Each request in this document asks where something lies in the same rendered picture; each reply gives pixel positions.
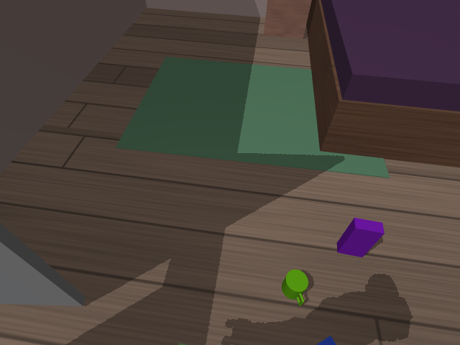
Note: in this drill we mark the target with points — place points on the bed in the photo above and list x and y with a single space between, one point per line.
386 78

